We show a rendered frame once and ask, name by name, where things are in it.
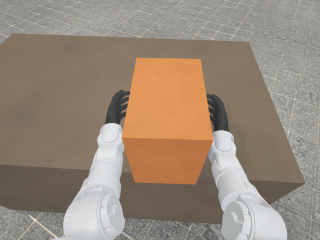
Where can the robot left upper arm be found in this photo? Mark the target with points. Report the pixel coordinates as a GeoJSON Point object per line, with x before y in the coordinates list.
{"type": "Point", "coordinates": [99, 217]}

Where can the robot right hand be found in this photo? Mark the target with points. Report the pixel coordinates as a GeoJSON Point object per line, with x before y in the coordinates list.
{"type": "Point", "coordinates": [219, 118]}

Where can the robot right upper arm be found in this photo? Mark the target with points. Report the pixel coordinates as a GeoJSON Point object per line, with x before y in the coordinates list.
{"type": "Point", "coordinates": [244, 220]}

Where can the robot left hand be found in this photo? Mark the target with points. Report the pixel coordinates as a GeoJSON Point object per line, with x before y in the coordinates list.
{"type": "Point", "coordinates": [114, 114]}

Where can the robot right forearm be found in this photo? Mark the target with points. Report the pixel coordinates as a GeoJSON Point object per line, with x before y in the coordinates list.
{"type": "Point", "coordinates": [229, 176]}

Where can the pedestal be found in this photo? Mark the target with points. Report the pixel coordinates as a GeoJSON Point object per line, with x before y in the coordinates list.
{"type": "Point", "coordinates": [55, 92]}

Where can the carton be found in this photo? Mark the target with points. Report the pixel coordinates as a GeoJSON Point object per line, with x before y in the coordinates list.
{"type": "Point", "coordinates": [167, 131]}

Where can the robot left forearm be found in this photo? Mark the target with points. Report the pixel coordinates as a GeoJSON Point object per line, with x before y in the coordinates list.
{"type": "Point", "coordinates": [106, 168]}

